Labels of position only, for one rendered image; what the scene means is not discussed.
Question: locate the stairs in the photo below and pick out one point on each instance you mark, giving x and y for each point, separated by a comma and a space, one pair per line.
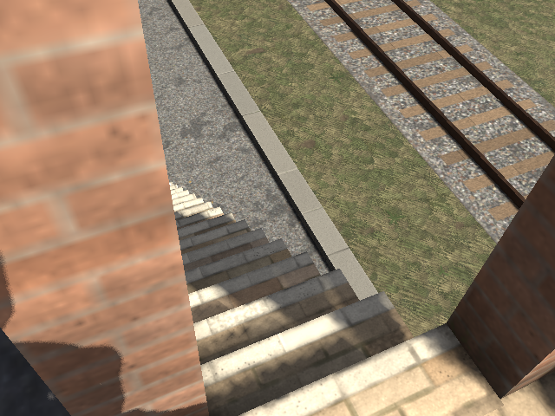
267, 323

